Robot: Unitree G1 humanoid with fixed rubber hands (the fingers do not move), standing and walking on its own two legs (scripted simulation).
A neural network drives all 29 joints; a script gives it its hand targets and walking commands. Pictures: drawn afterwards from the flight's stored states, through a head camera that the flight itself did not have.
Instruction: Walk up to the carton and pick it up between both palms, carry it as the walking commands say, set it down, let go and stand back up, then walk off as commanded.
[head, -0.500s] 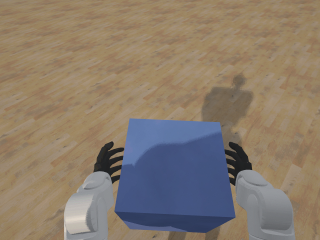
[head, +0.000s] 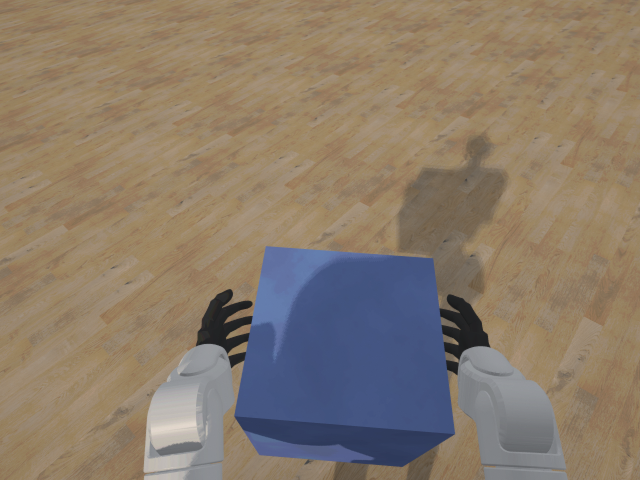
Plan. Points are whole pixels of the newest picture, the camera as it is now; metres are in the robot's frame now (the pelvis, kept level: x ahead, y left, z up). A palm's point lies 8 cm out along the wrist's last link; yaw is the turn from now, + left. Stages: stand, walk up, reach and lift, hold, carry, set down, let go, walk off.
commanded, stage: carry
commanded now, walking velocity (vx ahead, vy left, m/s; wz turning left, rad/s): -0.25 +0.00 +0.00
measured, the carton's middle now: (339, 364) +0.29 +0.00 -0.03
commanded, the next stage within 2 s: none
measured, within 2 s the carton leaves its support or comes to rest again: neither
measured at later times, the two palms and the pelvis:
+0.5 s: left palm (194, 369) +0.23 +0.15 +0.10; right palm (487, 367) +0.22 -0.15 +0.09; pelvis -0.02 +0.01 +0.00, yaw +0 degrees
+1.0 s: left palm (202, 362) +0.25 +0.16 +0.07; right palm (469, 361) +0.24 -0.14 +0.06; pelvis -0.01 +0.01 +0.00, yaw +0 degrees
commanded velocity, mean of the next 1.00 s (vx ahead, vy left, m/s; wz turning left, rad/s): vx -0.05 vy -0.02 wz -0.07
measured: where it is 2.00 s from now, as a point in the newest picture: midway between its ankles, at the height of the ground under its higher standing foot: outside the picture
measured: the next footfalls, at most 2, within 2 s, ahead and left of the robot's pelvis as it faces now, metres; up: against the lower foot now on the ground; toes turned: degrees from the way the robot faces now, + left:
right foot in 1.36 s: +0.04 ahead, -0.17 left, +0.00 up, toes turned -11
left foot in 1.70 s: +0.04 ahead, +0.01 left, +0.00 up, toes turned -6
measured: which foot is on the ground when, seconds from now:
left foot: down 0.00-1.00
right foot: down 0.00-1.00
